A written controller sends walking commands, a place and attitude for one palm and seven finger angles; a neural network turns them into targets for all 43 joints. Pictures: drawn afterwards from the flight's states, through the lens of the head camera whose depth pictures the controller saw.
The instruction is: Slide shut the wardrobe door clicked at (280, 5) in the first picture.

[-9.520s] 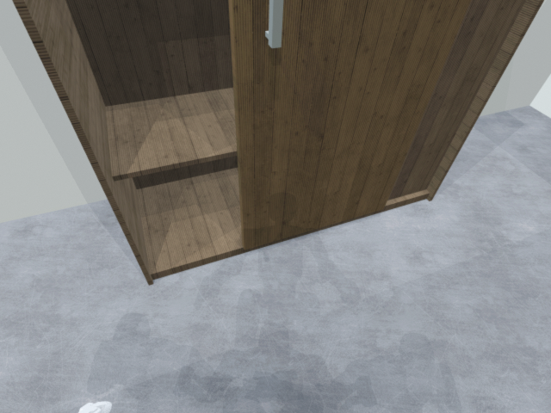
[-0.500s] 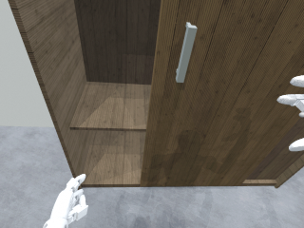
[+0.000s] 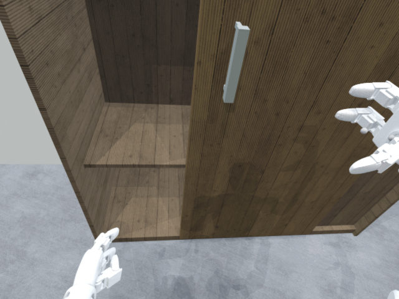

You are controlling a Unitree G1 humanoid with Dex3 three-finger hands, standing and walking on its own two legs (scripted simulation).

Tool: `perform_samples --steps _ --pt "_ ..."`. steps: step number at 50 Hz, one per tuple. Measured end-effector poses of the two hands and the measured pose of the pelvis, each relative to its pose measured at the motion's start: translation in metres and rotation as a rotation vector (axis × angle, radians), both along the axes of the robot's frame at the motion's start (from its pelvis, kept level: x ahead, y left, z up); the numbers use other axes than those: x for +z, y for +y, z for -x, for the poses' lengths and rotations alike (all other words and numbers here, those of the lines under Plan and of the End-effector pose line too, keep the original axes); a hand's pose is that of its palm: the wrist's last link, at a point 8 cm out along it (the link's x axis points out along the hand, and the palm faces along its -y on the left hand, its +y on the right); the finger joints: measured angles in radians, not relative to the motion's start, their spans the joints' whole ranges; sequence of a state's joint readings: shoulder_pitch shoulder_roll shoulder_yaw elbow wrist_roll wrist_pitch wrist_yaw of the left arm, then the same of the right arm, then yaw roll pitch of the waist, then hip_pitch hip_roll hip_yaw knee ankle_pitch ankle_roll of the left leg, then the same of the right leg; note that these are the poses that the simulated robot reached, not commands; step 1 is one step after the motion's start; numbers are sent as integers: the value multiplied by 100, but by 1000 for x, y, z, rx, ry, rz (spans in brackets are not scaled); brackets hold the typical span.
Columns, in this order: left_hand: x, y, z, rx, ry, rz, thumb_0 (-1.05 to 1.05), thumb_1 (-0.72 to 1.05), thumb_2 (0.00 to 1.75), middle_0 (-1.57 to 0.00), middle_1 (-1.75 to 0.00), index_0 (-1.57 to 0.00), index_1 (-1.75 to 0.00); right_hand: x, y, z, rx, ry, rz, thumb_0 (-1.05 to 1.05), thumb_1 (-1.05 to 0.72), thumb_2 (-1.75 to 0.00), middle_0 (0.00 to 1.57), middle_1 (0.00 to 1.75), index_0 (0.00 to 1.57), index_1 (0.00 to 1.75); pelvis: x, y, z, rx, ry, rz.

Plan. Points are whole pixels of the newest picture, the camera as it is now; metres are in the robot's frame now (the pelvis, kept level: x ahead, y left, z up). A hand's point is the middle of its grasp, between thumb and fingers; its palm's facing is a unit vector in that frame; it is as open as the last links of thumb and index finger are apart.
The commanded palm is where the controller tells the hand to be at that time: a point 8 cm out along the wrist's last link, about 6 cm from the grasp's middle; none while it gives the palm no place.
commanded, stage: move the hooked fingers beside the handle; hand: right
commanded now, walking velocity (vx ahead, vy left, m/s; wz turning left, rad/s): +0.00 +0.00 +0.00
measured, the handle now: (233, 63) +0.57 -0.06 +0.24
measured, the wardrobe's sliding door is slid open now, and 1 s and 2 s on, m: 0.39 0.39 0.39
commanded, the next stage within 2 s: none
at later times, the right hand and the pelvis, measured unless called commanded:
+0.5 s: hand (332, 109) +0.37 -0.21 +0.26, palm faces -0.03 +1.00 -0.08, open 14.0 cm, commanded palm +0.35 -0.26 +0.25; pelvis +0.01 +0.00 +0.00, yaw +1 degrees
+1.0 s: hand (291, 84) +0.46 -0.17 +0.25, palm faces -0.05 +1.00 -0.02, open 14.0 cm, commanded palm +0.44 -0.22 +0.25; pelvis +0.01 +0.00 +0.00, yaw +3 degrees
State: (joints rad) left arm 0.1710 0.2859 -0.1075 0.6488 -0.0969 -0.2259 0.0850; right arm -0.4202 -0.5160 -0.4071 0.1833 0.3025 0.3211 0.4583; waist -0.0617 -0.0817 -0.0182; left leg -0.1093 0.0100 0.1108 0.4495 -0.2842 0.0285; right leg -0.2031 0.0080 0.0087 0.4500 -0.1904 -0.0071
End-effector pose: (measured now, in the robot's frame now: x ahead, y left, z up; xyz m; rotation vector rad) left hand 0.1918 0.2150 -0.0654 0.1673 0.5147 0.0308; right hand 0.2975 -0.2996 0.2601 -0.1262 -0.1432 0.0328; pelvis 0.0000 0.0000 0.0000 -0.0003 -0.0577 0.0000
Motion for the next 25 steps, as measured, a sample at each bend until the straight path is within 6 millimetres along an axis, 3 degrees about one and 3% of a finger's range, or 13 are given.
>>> perform_samples --steps 6,19,25 --pt "-1 6 6 40 11 16 2 90 90 -20 -30 -20 -30 4 9 -23 6 -7 -20 -1 51 -29 31 120 30 120 1 0 -5 22 12 4" --pt "-8 23 14 89 82 -22 2 90 90 -20 -30 -20 -30 -5 17 -40 -16 24 -44 -1 51 -29 30 120 30 120 0 0 -10 24 12 6" --pt "-8 22 13 91 85 -23 2 90 90 -20 -30 -20 -30 0 32 -52 7 6 -53 -1 51 -29 30 120 30 120 1 0 -10 22 10 7"
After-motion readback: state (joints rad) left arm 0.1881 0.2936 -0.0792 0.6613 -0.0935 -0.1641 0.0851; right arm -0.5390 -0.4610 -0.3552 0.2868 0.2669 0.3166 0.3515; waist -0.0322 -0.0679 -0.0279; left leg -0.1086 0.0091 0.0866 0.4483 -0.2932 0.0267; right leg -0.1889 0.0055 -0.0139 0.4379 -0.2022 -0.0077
